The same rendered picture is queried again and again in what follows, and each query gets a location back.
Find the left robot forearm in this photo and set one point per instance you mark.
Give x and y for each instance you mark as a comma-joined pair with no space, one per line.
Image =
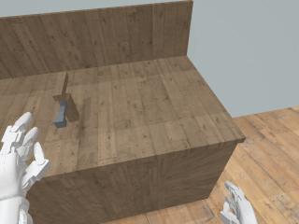
14,210

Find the counter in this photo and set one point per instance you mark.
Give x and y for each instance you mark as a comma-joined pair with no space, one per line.
144,131

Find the robot right hand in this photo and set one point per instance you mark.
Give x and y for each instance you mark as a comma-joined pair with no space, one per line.
243,212

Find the robot left hand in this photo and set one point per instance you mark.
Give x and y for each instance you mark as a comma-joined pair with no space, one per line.
17,149

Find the tap lever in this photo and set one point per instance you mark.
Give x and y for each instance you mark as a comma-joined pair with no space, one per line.
60,121

